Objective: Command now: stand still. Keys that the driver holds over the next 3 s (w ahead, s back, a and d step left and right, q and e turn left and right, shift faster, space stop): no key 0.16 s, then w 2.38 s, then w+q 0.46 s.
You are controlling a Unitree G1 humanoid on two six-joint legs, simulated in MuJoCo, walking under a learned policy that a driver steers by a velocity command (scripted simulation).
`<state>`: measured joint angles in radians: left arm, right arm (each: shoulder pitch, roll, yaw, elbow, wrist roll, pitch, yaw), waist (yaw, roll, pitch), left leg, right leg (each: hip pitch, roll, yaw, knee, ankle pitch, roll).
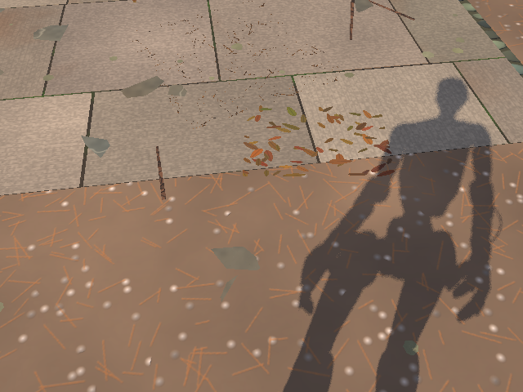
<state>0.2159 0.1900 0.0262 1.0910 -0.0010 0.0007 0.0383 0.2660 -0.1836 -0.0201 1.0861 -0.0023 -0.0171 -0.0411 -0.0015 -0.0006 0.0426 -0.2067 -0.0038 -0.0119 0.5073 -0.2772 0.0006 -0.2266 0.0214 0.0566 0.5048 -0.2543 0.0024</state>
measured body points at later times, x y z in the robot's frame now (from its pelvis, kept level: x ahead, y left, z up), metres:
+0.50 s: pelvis +0.07 -0.03 +0.00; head +0.07 -0.04 +0.45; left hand +0.05 +0.22 -0.15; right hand +0.07 -0.28 -0.16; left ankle +0.00 +0.11 -0.69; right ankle +0.02 -0.12 -0.74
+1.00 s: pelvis +0.33 +0.03 -0.01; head +0.36 +0.03 +0.44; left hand +0.33 +0.29 -0.15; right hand +0.46 -0.23 -0.13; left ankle +0.40 +0.11 -0.74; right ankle +0.18 -0.11 -0.63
